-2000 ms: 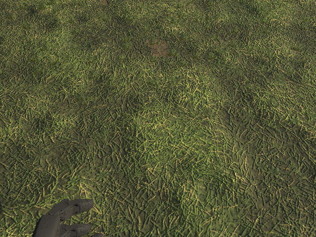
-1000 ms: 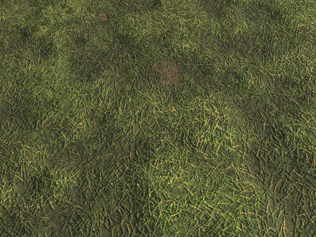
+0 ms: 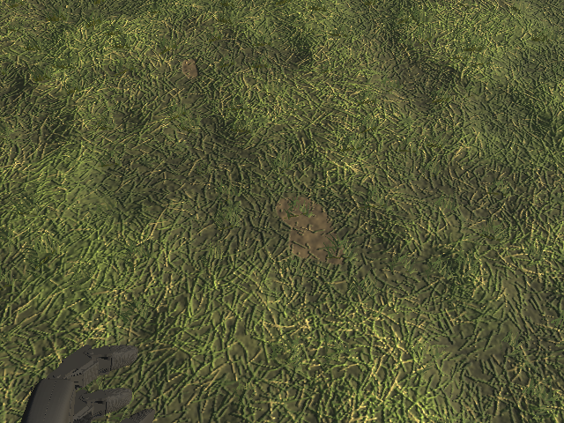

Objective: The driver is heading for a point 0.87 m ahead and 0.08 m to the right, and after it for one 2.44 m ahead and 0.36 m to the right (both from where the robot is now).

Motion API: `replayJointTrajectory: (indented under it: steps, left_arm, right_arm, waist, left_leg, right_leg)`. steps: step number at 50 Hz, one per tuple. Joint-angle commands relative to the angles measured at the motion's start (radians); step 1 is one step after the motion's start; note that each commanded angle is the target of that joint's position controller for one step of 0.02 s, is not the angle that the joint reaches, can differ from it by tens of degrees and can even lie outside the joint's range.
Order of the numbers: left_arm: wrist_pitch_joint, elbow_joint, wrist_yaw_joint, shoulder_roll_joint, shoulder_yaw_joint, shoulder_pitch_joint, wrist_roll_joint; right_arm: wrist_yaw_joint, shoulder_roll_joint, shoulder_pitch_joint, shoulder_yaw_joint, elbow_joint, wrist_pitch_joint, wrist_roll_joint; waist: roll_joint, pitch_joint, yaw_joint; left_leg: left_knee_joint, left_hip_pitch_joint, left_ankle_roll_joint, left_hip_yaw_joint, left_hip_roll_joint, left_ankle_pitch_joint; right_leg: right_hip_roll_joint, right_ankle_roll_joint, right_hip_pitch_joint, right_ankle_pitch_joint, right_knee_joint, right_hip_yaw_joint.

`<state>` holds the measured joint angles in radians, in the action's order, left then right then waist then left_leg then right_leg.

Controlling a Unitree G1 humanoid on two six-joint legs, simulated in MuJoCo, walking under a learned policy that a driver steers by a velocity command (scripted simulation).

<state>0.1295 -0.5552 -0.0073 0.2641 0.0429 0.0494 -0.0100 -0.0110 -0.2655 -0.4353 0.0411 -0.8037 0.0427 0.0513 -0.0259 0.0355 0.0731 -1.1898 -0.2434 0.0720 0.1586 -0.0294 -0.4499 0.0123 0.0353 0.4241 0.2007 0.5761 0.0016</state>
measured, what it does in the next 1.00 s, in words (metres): walks ahead, turning right: left foot, then right foot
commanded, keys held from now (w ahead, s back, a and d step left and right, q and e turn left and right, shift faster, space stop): w+q+shift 0.06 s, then w+shift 0.18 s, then w+e+shift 0.76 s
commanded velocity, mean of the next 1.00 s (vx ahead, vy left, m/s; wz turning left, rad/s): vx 0.99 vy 0.00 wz -0.26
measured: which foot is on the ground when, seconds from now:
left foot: up 0.00-0.32, down 0.34-0.84, up 0.86-1.00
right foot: down 0.00-0.34, up 0.36-0.82, down 0.84-1.00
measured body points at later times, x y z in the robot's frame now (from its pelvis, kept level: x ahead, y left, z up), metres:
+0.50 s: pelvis +0.42 +0.11 +0.00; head +0.45 +0.13 +0.45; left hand +0.47 +0.39 -0.12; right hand +0.55 -0.14 -0.10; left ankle +0.45 +0.21 -0.72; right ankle +0.35 -0.08 -0.61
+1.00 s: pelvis +0.86 +0.10 +0.00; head +0.87 +0.10 +0.45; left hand +0.93 +0.36 -0.13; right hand +1.03 -0.18 -0.05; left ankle +0.89 +0.30 -0.61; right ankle +0.88 +0.08 -0.72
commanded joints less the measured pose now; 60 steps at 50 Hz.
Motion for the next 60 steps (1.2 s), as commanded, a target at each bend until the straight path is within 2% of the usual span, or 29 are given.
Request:
replayJointTrajectory:
  steps: [1,2,5,8,12,14,16,17,18,19,20,22,23,25,27,29,34,37,40,41,42,43,44,45,46,48,51,54,60]
  left_arm:
    - [-0.023,-0.061,0.012,0.118,0.059,0.298,0.031]
    - [-0.019,-0.076,0.013,0.096,0.051,0.256,0.042]
    - [-0.008,-0.114,-0.002,0.067,0.043,0.180,0.004]
    - [0.006,-0.135,-0.002,0.139,0.061,0.147,0.001]
    - [0.004,-0.175,-0.002,0.223,0.080,0.254,-0.011]
    - [-0.014,-0.209,-0.002,0.270,0.081,0.309,-0.023]
    - [-0.039,-0.240,0.005,0.304,0.072,0.314,-0.009]
    - [-0.037,-0.238,0.010,0.278,0.052,0.307,-0.003]
    - [-0.027,-0.203,-0.002,0.047,-0.007,0.487,-0.002]
    - [0.001,-0.210,-0.002,0.098,-0.010,0.470,-0.045]
    - [0.003,-0.171,0.006,0.169,0.019,0.317,-0.088]
    - [-0.001,-0.146,0.018,0.127,0.010,0.239,-0.045]
    - [-0.021,-0.164,0.015,0.119,0.016,0.288,-0.035]
    - [-0.067,-0.195,0.003,0.092,0.022,0.333,-0.050]
    - [-0.098,-0.191,-0.002,0.063,0.020,0.284,-0.047]
    - [-0.105,-0.177,-0.005,0.052,0.017,0.224,-0.043]
    - [-0.087,-0.126,-0.046,0.063,0.010,0.071,-0.029]
    - [-0.072,-0.085,-0.079,0.090,0.019,0.025,-0.038]
    - [-0.111,-0.126,-0.066,0.199,0.073,0.325,-0.060]
    - [-0.134,-0.195,-0.050,0.283,0.116,0.586,-0.051]
    - [-0.145,-0.246,-0.025,0.271,0.118,0.702,-0.053]
    - [-0.127,-0.242,-0.040,0.240,0.087,0.593,-0.007]
    - [-0.086,-0.164,-0.046,0.189,0.058,0.452,0.023]
    - [-0.063,-0.134,-0.053,0.139,0.056,0.438,0.013]
    - [-0.043,-0.129,-0.061,0.134,0.053,0.389,0.008]
    - [-0.021,-0.092,-0.050,0.167,0.059,0.263,0.002]
    - [-0.021,-0.090,-0.011,0.130,0.047,0.265,-0.011]
    - [-0.043,-0.118,0.022,0.115,0.045,0.315,-0.026]
    - [-0.066,-0.183,0.034,0.094,0.055,0.395,-0.034]
  right_arm:
    - [0.009,-0.095,0.187,0.017,0.163,0.023,-0.022]
    - [0.019,-0.069,0.174,0.017,0.176,0.010,-0.010]
    - [0.026,-0.005,0.210,-0.001,0.217,-0.028,0.000]
    - [0.039,-0.023,0.238,-0.012,0.229,-0.022,-0.021]
    - [0.071,-0.066,0.411,-0.009,0.256,0.007,-0.031]
    - [0.075,-0.100,0.439,0.005,0.283,0.014,-0.031]
    - [0.059,-0.193,0.169,0.057,0.234,0.006,-0.028]
    - [0.036,-0.257,-0.065,0.091,0.167,-0.007,-0.025]
    - [0.023,-0.389,-0.072,0.102,0.147,0.004,-0.058]
    - [0.032,-0.317,-0.119,0.085,0.170,0.022,-0.065]
    - [0.042,-0.242,-0.074,0.064,0.146,0.040,-0.062]
    - [0.047,-0.191,0.056,0.052,0.121,0.058,-0.065]
    - [0.048,-0.142,0.110,0.042,0.121,0.069,-0.085]
    - [0.049,-0.073,0.165,0.033,0.103,0.085,-0.075]
    - [0.042,-0.065,0.183,0.035,0.074,0.093,-0.058]
    - [0.028,-0.067,0.184,0.038,0.061,0.093,-0.069]
    - [-0.005,-0.121,0.136,0.045,0.052,0.083,-0.076]
    - [-0.025,-0.197,0.109,0.055,0.049,0.057,-0.077]
    - [-0.037,-0.297,0.191,0.083,0.081,0.017,-0.053]
    - [-0.026,-0.285,0.273,0.081,0.109,0.020,-0.049]
    - [0.001,-0.176,0.352,0.052,0.106,0.040,-0.031]
    - [0.023,0.035,0.280,-0.004,0.171,0.090,-0.048]
    - [0.037,0.025,0.193,-0.025,0.244,0.135,-0.023]
    - [0.040,-0.091,0.299,-0.004,0.255,0.156,-0.005]
    - [0.033,-0.107,0.337,0.007,0.261,0.155,-0.006]
    - [0.015,-0.098,0.294,0.008,0.238,0.124,-0.047]
    - [-0.008,-0.116,0.347,0.017,0.250,0.089,-0.064]
    - [-0.006,-0.025,0.549,-0.005,0.327,0.087,-0.075]
    - [0.020,-0.091,0.579,0.037,0.346,0.110,-0.017]
  waist:
    - [0.070,-0.063,-0.184]
    - [0.111,-0.029,-0.132]
    - [0.115,0.067,-0.065]
    - [0.072,0.117,-0.020]
    - [-0.020,0.159,-0.081]
    - [0.031,0.126,-0.052]
    - [0.121,-0.072,0.131]
    - [0.118,-0.195,0.254]
    - [-0.252,-0.355,0.075]
    - [-0.244,-0.573,0.115]
    - [-0.138,-0.344,0.122]
    - [-0.046,-0.117,0.029]
    - [-0.058,-0.099,-0.032]
    - [-0.070,-0.070,-0.078]
    - [-0.047,0.016,-0.088]
    - [-0.021,0.082,-0.086]
    - [0.055,0.156,-0.055]
    - [0.020,0.113,-0.072]
    - [-0.126,-0.057,-0.268]
    - [-0.110,-0.151,-0.389]
    - [0.071,-0.092,-0.437]
    - [0.419,-0.018,-0.224]
    - [0.394,-0.189,-0.116]
    - [0.164,-0.127,-0.149]
    - [-0.051,-0.035,-0.089]
    - [-0.106,0.024,-0.007]
    - [-0.069,0.061,-0.027]
    - [0.021,0.076,-0.126]
    - [0.148,0.004,-0.180]
  left_leg:
    - [-0.173,-0.585,0.003,-0.041,0.145,0.109]
    - [-0.161,-0.544,0.002,-0.032,0.179,0.113]
    - [-0.100,-0.552,-0.011,-0.035,0.226,0.082]
    - [0.077,-0.529,-0.026,-0.023,0.221,0.293]
    - [0.396,-0.335,0.011,-0.162,0.132,0.486]
    - [0.474,-0.278,0.042,-0.217,0.066,0.369]
    - [0.524,0.099,0.082,-0.255,-0.010,0.297]
    - [0.485,0.475,0.075,-0.198,0.031,0.318]
    - [0.596,0.769,0.150,0.312,0.340,-0.031]
    - [0.818,0.748,0.156,0.651,0.405,-0.373]
    - [0.900,0.615,0.122,0.588,0.399,-0.364]
    - [0.907,0.315,0.104,0.350,0.372,-0.096]
    - [0.912,0.196,0.089,0.244,0.345,-0.006]
    - [0.972,0.104,0.074,0.084,0.315,0.111]
    - [1.027,0.065,0.039,-0.068,0.295,0.237]
    - [1.054,0.076,0.015,-0.201,0.252,0.363]
    - [1.106,0.175,-0.027,-0.407,0.212,0.574]
    - [0.996,0.288,-0.076,-0.463,0.221,1.120]
    - [0.603,0.319,-0.058,-0.447,0.275,1.704]
    - [0.307,0.173,-0.033,-0.401,0.264,1.622]
    - [-0.171,-0.035,-0.054,-0.403,0.087,0.764]
    - [-0.539,-0.418,-0.070,-0.235,-0.098,-0.141]
    - [-0.580,-0.609,-0.027,-0.024,-0.098,-0.129]
    - [-0.469,-0.610,0.021,0.001,-0.045,-0.038]
    - [-0.320,-0.568,0.032,-0.001,-0.001,0.061]
    - [-0.164,-0.441,-0.028,0.023,0.058,0.133]
    - [0.098,-0.349,-0.106,-0.014,0.101,0.183]
    - [0.449,-0.245,-0.151,-0.085,0.049,0.445]
    - [0.723,-0.150,-0.141,-0.079,0.026,0.559]
  right_leg:
    - [-0.331,-0.194,-0.560,0.164,-0.305,0.430]
    - [-0.322,-0.198,-0.462,0.116,-0.328,0.362]
    - [-0.322,-0.198,-0.290,0.036,-0.419,0.207]
    - [-0.293,-0.193,-0.222,-0.074,-0.491,0.036]
    - [-0.261,-0.173,-0.247,-0.165,-0.581,-0.125]
    - [-0.295,-0.177,-0.384,-0.599,-0.478,-0.121]
    - [-0.285,-0.158,-0.389,-0.990,-0.113,-0.117]
    - [-0.235,-0.120,-0.159,-0.871,0.198,-0.094]
    - [-0.054,-0.068,0.178,0.212,0.680,-0.029]
    - [-0.018,-0.091,0.191,0.295,0.842,0.189]
    - [-0.037,-0.087,0.318,0.236,0.899,0.174]
    - [-0.130,-0.083,0.338,0.104,0.824,0.133]
    - [-0.176,-0.086,0.256,0.034,0.796,0.146]
    - [-0.211,-0.085,0.185,-0.010,0.756,0.143]
    - [-0.223,-0.084,0.229,-0.038,0.706,0.134]
    - [-0.206,-0.083,0.298,-0.146,0.630,0.129]
    - [-0.134,-0.108,0.328,-0.376,0.339,-0.031]
    - [-0.042,-0.148,0.193,-0.370,0.191,-0.176]
    - [0.050,-0.197,-0.159,-0.162,0.259,-0.217]
    - [0.040,-0.243,-0.465,-0.117,0.242,-0.133]
    - [-0.007,-0.291,-0.597,-0.162,0.089,-0.021]
    - [-0.018,-0.376,-0.664,-0.199,0.081,0.271]
    - [-0.199,-0.524,-0.716,0.255,-0.178,0.783]
    - [-0.232,-0.469,-0.623,0.447,-0.350,0.878]
    - [-0.225,-0.415,-0.458,0.509,-0.394,0.855]
    - [-0.151,-0.402,-0.210,0.347,-0.360,0.739]
    - [-0.053,-0.377,-0.061,0.134,-0.380,0.521]
    - [0.044,-0.311,0.014,-0.012,-0.337,0.369]
    - [-0.034,-0.243,-0.260,-0.080,-0.192,0.424]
